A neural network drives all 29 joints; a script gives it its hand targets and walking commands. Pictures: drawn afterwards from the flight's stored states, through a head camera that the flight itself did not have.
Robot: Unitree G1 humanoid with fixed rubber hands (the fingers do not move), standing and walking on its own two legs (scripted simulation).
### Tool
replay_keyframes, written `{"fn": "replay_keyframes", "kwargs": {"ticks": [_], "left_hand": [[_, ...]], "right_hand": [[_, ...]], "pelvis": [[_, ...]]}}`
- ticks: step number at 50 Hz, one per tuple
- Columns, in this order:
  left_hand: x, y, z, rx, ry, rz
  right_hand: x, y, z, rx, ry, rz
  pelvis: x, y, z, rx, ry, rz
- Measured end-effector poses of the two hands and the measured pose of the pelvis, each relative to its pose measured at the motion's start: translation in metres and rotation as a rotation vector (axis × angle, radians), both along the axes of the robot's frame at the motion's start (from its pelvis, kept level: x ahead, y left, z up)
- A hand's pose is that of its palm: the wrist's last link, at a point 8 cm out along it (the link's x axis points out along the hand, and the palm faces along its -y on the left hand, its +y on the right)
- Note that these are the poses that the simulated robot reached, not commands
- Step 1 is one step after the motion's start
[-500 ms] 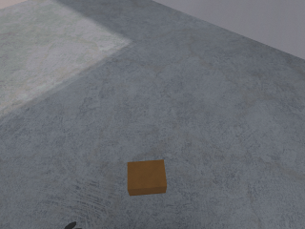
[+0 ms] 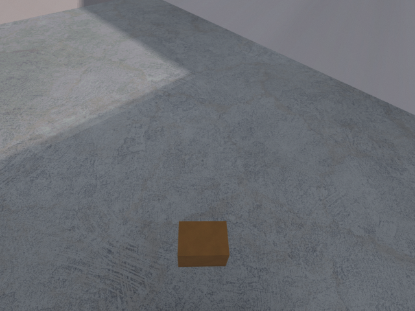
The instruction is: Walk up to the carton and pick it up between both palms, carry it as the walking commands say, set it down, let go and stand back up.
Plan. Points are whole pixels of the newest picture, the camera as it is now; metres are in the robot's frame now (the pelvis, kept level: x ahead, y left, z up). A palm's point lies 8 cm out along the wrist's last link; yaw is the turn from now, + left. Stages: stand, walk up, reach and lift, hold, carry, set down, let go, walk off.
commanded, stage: walk up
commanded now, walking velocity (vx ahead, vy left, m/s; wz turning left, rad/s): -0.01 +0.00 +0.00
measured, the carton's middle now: (202, 243) +0.53 +0.00 -0.70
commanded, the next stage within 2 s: none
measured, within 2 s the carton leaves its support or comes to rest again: neither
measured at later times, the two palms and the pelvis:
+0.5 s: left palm out of the picture -0.01 +0.21 -0.12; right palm out of the picture +0.05 -0.23 -0.14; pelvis +0.05 +0.01 +0.01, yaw -2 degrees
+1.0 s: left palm out of the picture +0.09 +0.27 -0.15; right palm out of the picture +0.10 -0.20 -0.14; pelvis +0.04 +0.04 +0.00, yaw -1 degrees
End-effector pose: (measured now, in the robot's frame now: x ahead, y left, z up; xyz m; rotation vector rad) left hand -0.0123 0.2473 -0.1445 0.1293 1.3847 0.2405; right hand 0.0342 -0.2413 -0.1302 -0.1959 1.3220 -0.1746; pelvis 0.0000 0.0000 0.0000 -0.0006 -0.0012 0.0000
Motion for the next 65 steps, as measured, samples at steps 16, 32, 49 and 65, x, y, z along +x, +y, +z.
{"fn": "replay_keyframes", "kwargs": {"ticks": [16, 32, 49, 65], "left_hand": [[0.027, -0.020, 0.004, -0.039, -0.019, -0.042], [0.005, -0.012, -0.001, -0.095, 0.222, 0.013], [0.101, 0.029, -0.002, -0.007, -0.029, -0.090], [0.007, -0.025, 0.019, -0.001, 0.021, -0.065]], "right_hand": [[-0.041, 0.031, -0.016, 0.090, 0.072, -0.092], [0.076, 0.037, -0.014, 0.007, 0.009, -0.024], [0.068, 0.052, -0.010, 0.010, -0.070, -0.044], [-0.043, -0.009, -0.009, 0.028, 0.093, -0.087]], "pelvis": [[0.022, 0.002, 0.000, 0.002, 0.034, -0.029], [0.083, 0.038, -0.006, -0.001, 0.006, -0.033], [0.048, 0.042, -0.003, -0.008, -0.024, -0.019], [0.000, -0.001, 0.010, 0.039, 0.011, -0.018]]}}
